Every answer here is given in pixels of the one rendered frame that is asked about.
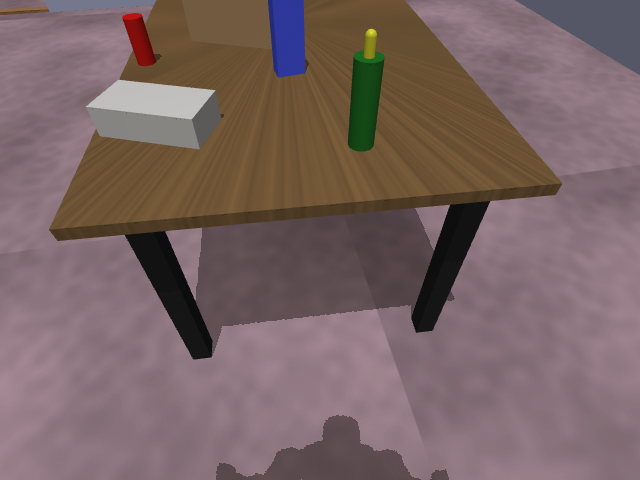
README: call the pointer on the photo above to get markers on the table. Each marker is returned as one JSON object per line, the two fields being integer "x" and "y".
{"x": 280, "y": 151}

